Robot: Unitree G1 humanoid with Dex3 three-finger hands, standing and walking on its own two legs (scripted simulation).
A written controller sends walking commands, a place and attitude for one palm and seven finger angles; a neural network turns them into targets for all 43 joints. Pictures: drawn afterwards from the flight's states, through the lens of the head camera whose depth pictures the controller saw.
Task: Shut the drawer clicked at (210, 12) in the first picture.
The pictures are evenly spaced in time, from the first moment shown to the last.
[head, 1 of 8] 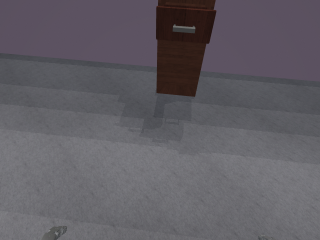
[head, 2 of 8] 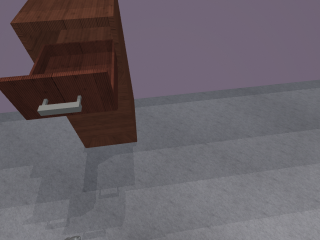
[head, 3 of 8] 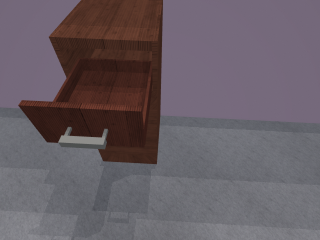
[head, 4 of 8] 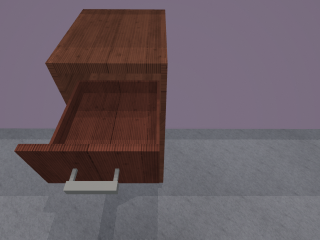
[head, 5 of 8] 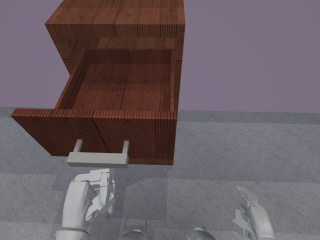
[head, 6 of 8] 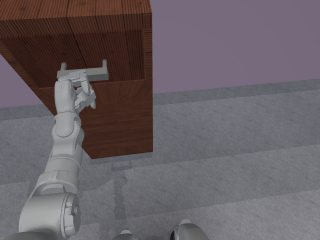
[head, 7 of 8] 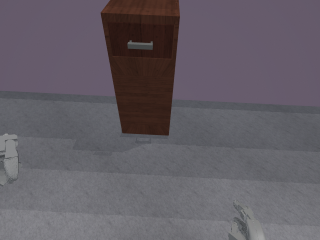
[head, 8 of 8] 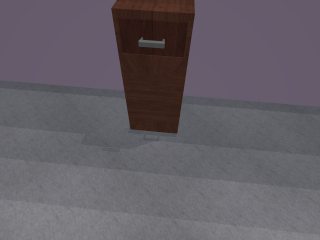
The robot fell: no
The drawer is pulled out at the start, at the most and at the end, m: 0.29 0.29 0.00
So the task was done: yes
